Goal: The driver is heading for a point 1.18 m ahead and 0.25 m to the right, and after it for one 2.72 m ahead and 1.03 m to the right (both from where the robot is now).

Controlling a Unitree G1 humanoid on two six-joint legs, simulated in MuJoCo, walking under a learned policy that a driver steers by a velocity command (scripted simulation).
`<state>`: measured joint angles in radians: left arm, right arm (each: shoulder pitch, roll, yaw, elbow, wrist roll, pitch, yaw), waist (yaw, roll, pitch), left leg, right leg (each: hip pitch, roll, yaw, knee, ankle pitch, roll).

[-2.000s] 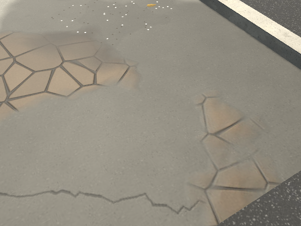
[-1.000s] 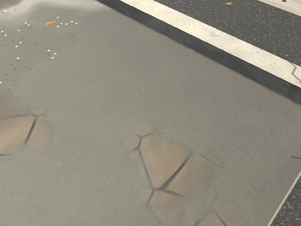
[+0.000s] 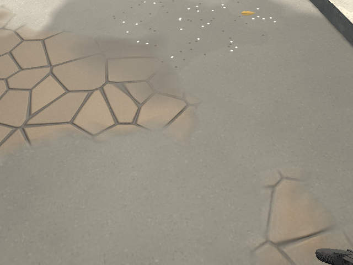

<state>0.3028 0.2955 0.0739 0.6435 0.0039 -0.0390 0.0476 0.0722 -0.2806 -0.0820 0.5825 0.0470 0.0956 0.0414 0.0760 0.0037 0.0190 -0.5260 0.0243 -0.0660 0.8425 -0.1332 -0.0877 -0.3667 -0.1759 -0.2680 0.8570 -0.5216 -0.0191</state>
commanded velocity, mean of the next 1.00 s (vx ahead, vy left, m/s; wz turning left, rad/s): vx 0.45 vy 0.00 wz -0.15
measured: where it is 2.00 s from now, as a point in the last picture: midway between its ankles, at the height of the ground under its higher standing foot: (250, 158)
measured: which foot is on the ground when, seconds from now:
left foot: up 0.00-0.10, down 0.12-0.66, up 0.68-1.00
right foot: down 0.00-0.16, up 0.18-0.62, down 0.64-1.00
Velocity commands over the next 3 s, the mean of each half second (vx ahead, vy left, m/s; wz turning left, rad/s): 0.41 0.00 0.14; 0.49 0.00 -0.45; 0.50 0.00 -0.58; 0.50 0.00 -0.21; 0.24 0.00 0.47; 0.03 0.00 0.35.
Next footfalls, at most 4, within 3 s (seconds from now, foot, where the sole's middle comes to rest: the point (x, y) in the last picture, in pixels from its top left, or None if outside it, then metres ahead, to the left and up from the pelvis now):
0.12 left None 0.06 0.17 -0.85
0.64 right None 0.45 -0.03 -0.85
1.12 left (178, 206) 0.73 0.11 -0.85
1.64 right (264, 186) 0.85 -0.26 -0.85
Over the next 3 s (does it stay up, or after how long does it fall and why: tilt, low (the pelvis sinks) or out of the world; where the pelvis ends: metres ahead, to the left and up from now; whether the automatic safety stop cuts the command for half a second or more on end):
stays up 1.12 -0.35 -0.08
